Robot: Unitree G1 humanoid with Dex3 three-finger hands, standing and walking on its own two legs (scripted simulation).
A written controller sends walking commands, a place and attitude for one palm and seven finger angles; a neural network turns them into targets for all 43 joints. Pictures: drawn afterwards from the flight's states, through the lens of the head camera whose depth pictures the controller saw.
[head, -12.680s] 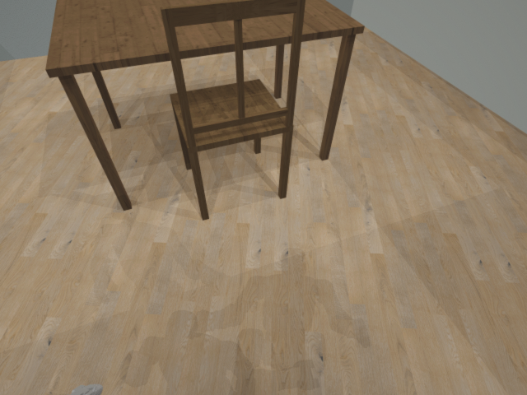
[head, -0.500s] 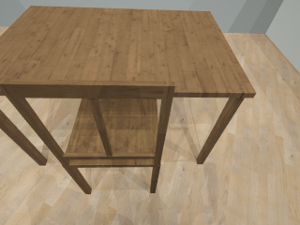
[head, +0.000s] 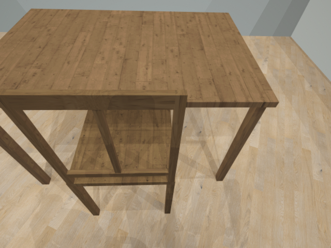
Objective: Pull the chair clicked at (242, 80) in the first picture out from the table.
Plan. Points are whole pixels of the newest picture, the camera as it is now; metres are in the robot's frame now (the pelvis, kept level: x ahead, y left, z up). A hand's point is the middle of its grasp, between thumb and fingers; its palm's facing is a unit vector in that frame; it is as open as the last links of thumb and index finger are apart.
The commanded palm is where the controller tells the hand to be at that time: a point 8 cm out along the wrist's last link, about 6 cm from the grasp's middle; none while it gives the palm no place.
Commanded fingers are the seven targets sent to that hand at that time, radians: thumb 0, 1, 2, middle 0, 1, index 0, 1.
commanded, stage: look again from close up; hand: left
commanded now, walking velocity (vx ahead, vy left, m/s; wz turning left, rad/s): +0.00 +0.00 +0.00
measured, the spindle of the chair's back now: (109, 146) +0.41 +0.20 -0.06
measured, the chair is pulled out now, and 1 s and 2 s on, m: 0.00 0.00 0.00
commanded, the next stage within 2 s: raise the hand toward the chair's back in 0.28 s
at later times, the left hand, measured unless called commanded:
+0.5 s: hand out of the picture +0.10 +0.18 -0.10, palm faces +0.20 -0.94 -0.26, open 7.3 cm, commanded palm +0.10 +0.21 -0.07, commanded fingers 0.00 0.74 0.83 -0.18 -0.27 -0.18 -0.27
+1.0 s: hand (105, 247) +0.14 +0.15 -0.06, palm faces +0.12 -0.99 -0.06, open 10.9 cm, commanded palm +0.12 +0.20 -0.06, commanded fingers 0.00 0.15 0.58 -0.13 -0.18 -0.13 -0.18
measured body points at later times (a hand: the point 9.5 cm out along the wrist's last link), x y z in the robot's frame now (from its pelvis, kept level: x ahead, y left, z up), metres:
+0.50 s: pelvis +0.00 -0.02 -0.01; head +0.01 -0.02 +0.44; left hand +0.09 +0.23 -0.08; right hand +0.04 -0.25 -0.14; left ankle +0.03 +0.06 -0.74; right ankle -0.06 -0.12 -0.73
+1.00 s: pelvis -0.05 -0.07 -0.11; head +0.00 -0.06 +0.34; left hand +0.12 +0.20 -0.05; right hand +0.19 -0.27 -0.17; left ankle +0.03 +0.06 -0.74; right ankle -0.04 -0.12 -0.74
